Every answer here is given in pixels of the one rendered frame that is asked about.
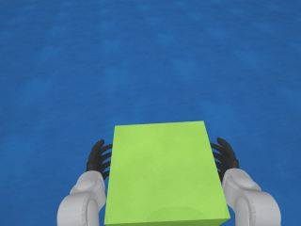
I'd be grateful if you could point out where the right robot hand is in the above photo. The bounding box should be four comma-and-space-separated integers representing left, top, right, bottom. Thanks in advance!
210, 137, 239, 184

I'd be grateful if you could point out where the left robot hand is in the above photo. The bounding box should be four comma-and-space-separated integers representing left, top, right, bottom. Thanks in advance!
86, 139, 113, 180

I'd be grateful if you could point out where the robot right forearm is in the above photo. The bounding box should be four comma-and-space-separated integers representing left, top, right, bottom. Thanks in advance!
222, 168, 281, 226

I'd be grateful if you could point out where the carton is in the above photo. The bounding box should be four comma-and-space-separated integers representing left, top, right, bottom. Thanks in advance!
103, 121, 230, 226

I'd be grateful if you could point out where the robot left forearm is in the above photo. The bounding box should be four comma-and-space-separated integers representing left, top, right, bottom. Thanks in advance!
56, 170, 106, 226

